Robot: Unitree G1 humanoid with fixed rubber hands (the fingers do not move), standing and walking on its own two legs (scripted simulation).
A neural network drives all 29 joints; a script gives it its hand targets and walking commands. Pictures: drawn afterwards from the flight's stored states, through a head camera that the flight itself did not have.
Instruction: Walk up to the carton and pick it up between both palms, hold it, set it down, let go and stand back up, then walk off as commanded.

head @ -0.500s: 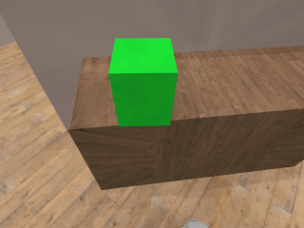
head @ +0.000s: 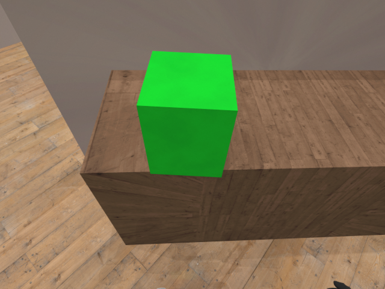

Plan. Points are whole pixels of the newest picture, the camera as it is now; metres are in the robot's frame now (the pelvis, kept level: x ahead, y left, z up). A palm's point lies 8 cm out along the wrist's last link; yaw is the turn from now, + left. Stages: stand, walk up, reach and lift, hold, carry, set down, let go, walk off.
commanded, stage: walk up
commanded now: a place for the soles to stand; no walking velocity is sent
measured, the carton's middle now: (188, 117) +0.53 +0.04 +0.04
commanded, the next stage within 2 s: none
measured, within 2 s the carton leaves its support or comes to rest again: neither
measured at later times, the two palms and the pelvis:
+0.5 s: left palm out of the picture +0.10 +0.29 -0.09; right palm out of the picture +0.12 -0.32 -0.09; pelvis +0.02 -0.02 +0.02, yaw +1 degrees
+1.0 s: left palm out of the picture +0.11 +0.31 -0.09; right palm out of the picture +0.13 -0.32 -0.09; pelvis +0.05 -0.01 +0.02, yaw +0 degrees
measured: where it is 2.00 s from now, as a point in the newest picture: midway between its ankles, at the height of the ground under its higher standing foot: outside the picture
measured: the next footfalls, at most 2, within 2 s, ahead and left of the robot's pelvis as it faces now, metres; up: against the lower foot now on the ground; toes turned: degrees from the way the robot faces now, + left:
left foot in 1.16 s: +0.23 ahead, +0.18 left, +0.00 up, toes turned +3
right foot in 1.52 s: +0.29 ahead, -0.07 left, +0.00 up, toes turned -3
